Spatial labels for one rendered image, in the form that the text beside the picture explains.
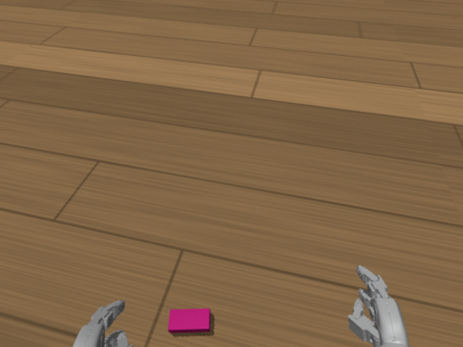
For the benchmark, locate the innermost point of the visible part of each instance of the small box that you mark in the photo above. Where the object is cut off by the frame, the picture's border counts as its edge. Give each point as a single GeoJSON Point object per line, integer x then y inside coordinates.
{"type": "Point", "coordinates": [189, 320]}

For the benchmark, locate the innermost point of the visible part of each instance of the right robot hand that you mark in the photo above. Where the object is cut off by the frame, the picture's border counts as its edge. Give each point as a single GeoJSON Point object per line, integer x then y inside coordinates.
{"type": "Point", "coordinates": [387, 325]}

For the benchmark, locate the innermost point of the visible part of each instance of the left robot hand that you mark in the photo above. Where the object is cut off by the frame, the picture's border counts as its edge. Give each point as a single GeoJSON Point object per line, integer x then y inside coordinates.
{"type": "Point", "coordinates": [93, 334]}

